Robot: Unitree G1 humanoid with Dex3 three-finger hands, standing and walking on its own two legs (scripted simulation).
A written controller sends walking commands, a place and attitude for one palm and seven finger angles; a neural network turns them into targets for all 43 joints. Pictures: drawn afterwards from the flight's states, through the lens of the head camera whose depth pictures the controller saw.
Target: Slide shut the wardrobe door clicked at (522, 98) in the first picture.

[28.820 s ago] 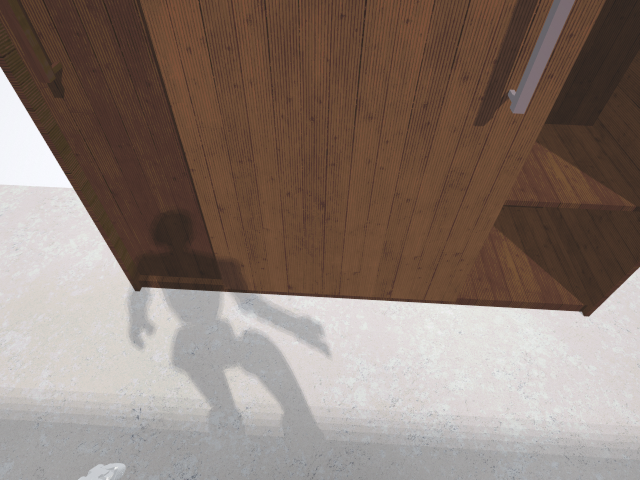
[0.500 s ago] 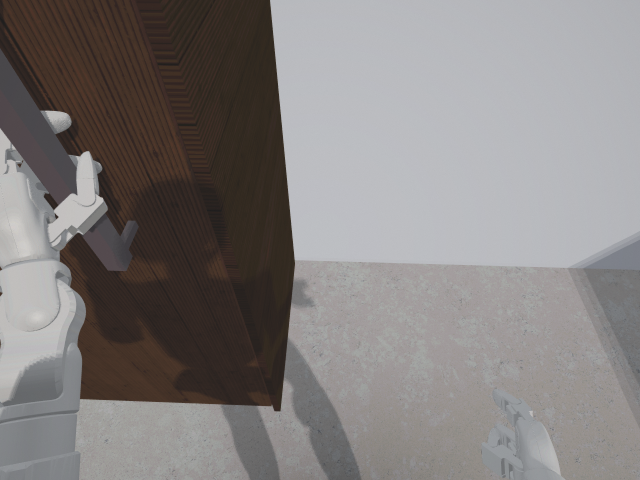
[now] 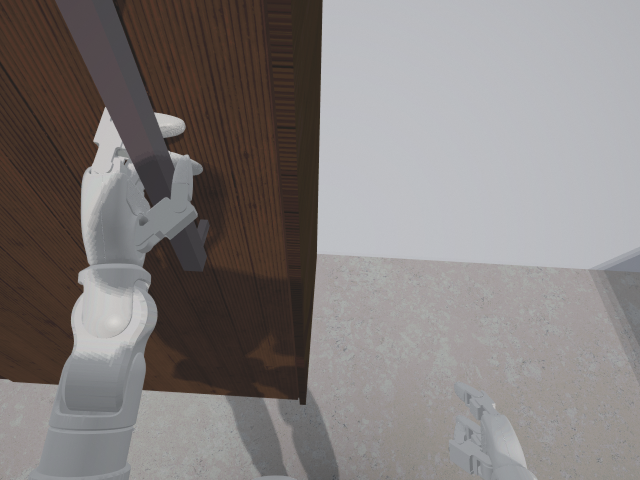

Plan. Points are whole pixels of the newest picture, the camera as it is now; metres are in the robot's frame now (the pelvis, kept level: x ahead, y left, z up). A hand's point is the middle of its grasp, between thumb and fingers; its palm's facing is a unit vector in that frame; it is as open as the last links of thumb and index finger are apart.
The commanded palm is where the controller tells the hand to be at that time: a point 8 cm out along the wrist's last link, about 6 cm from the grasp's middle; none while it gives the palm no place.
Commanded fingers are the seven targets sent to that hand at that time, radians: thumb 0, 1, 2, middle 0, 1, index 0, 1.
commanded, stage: stop walking and hold the door there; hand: left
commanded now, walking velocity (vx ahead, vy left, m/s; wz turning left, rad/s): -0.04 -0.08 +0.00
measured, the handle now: (164, 154) +0.36 +0.19 +0.22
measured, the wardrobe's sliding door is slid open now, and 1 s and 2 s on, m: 0.00 0.00 0.01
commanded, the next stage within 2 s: loosen the grip on the handle in 0.48 s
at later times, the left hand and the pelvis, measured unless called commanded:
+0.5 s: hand (179, 203) +0.31 +0.17 +0.21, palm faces +0.02 -1.00 -0.01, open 6.1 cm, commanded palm +0.30 +0.20 +0.20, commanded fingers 0.00 0.90 0.90 -0.45 -1.40 -0.45 -1.40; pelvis +0.02 +0.06 +0.02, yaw -2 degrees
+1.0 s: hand (181, 193) +0.32 +0.17 +0.21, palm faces +0.13 -0.99 -0.05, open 13.0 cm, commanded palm +0.29 +0.21 +0.20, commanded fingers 0.00 -0.55 0.20 -0.29 -1.20 -0.29 -1.20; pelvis -0.05 +0.02 -0.02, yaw +2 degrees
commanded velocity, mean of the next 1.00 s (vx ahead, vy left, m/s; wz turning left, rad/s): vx -0.01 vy -0.06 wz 0.00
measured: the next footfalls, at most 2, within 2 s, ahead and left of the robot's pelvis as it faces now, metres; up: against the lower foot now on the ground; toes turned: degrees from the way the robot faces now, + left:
left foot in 0.06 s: +0.07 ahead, +0.07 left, +0.00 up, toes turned +3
right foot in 0.64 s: +0.02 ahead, -0.04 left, +0.00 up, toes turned +0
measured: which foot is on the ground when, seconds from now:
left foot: up 0.00-0.04, down 0.06-1.00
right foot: down 0.00-0.08, up 0.10-0.62, down 0.64-1.00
